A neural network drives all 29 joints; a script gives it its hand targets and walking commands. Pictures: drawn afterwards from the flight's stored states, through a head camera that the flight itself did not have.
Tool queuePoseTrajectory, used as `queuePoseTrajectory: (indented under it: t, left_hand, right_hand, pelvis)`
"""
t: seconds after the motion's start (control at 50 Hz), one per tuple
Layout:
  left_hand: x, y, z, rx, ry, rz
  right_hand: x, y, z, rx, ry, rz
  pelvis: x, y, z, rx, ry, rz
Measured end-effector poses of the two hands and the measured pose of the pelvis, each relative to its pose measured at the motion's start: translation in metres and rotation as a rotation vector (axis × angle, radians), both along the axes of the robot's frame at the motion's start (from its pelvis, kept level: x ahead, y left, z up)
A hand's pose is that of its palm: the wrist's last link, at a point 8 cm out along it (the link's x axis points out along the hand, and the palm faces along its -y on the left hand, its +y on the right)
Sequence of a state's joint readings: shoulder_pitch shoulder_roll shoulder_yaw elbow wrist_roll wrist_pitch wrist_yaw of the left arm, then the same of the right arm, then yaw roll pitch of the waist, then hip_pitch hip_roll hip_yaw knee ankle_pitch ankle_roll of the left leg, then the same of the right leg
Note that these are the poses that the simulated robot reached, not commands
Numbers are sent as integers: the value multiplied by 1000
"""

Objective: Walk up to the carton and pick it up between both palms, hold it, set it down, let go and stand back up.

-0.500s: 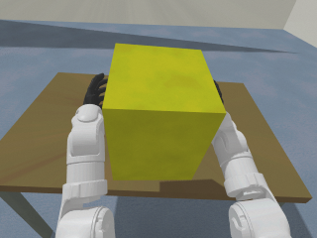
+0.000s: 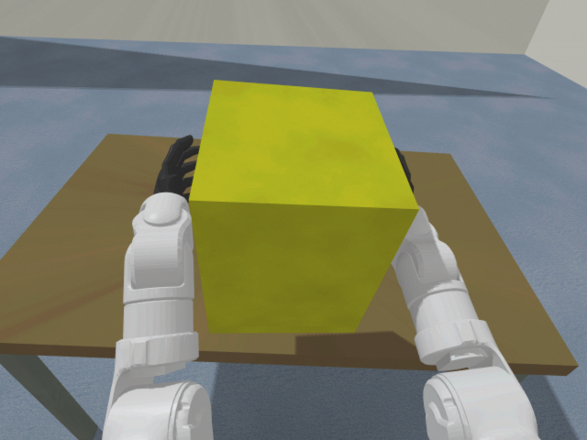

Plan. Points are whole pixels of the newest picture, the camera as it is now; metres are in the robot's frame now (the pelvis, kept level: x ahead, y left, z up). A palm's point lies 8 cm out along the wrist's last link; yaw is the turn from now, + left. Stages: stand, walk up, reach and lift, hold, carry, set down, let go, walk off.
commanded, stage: hold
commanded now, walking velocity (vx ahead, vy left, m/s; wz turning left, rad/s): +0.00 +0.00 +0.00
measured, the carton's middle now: (289, 215) +0.36 +0.00 +0.17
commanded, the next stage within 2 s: none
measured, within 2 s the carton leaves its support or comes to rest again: neither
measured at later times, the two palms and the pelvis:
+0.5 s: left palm (172, 197) +0.36 +0.14 +0.20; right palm (396, 203) +0.36 -0.15 +0.18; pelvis +0.00 +0.00 +0.00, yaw +0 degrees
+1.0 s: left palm (172, 197) +0.36 +0.14 +0.20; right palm (396, 203) +0.36 -0.15 +0.18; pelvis +0.00 +0.00 +0.00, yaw +0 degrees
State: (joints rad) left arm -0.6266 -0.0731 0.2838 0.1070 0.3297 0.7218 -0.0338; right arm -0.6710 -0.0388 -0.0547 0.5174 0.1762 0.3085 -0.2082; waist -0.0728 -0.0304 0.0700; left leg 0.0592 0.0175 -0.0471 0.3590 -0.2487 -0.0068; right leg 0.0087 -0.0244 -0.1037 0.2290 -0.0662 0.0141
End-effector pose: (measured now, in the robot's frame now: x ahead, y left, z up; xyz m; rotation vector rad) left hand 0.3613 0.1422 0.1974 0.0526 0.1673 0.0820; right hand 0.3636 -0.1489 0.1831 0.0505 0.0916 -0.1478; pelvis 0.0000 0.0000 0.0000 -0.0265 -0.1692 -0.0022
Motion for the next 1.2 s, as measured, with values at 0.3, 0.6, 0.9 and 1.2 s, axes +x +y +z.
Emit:
queuePoseTrajectory:
  t: [0.3,0.6,0.9,1.2]
  left_hand:
    - [0,0,0,1,1,-1]
    - [0,0,0,1,1,-1]
    - [0,0,0,1,2,-2]
    - [0,-1,0,1,3,-3]
  right_hand:
    - [0,0,0,0,0,-1]
    - [0,0,0,1,1,-1]
    - [0,0,0,1,1,-2]
    - [0,-1,0,2,1,-2]
  pelvis:
    - [0,0,0,0,0,0]
    - [0,0,0,0,-1,1]
    - [0,0,0,0,-1,1]
    - [0,0,0,0,-1,1]
